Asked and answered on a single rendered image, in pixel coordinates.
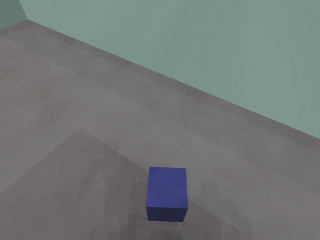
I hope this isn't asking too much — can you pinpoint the carton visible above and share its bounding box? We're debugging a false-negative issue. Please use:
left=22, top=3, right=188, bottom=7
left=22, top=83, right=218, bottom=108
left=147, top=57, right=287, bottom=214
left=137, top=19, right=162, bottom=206
left=146, top=166, right=188, bottom=222

